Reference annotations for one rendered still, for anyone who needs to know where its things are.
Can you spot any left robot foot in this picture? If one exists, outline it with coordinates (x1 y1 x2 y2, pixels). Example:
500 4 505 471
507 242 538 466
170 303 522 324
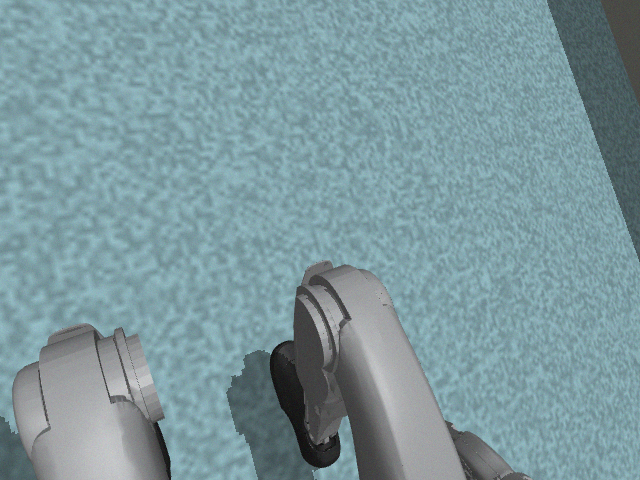
154 422 171 480

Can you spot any right robot hand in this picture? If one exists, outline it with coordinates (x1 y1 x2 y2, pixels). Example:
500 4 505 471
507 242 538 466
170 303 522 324
445 420 515 480

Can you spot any right robot foot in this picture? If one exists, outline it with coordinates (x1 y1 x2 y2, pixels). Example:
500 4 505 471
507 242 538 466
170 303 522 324
270 340 340 468

